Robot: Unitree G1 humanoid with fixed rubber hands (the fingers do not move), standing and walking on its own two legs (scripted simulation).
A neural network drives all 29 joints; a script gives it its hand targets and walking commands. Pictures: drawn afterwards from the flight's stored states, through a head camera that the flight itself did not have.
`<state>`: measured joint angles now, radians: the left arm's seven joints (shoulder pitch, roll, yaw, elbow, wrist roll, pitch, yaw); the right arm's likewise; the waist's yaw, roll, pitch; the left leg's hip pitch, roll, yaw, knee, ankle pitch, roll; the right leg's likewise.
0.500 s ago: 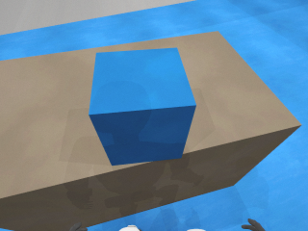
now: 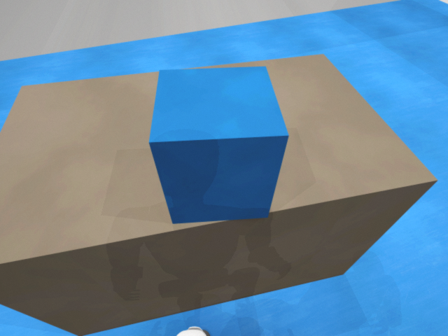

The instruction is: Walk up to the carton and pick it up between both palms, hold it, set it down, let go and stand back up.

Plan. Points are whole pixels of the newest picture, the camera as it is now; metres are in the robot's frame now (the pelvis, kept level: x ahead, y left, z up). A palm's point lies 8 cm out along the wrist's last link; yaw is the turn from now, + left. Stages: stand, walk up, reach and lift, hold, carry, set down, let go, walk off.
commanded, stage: walk up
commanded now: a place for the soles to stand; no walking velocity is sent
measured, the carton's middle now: (217, 148) +0.47 +0.02 +0.06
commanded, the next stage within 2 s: none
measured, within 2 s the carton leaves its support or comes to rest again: neither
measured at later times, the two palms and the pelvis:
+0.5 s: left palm out of the picture +0.00 +0.25 -0.12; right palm out of the picture +0.06 -0.23 -0.13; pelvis -0.01 +0.00 +0.01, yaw +3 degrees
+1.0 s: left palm out of the picture +0.00 +0.26 -0.13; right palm out of the picture +0.06 -0.23 -0.13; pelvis +0.00 +0.01 +0.01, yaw +3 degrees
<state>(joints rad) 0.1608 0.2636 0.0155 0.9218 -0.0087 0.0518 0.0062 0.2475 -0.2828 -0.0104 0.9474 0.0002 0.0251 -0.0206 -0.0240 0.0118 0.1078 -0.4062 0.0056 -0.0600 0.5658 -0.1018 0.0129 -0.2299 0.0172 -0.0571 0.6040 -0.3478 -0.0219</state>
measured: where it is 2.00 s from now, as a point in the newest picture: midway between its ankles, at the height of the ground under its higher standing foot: outside the picture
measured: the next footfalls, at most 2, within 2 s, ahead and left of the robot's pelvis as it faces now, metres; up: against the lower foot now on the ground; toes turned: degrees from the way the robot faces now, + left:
left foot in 0.44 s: +0.02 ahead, +0.13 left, +0.00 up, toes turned -1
right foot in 1.68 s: +0.26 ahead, -0.11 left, +0.00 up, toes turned +5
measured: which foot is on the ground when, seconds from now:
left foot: down 0.00-0.20, up 0.22-0.42, down 0.44-1.00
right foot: down 0.00-1.00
